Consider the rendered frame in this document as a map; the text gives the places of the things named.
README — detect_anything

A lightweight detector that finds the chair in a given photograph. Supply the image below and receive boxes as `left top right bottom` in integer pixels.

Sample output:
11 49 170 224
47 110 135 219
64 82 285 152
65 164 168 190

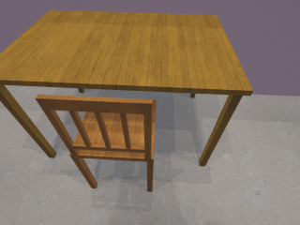
36 95 157 192

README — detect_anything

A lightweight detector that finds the table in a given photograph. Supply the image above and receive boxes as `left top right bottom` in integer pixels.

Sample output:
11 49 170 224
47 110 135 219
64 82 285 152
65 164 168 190
0 9 253 167

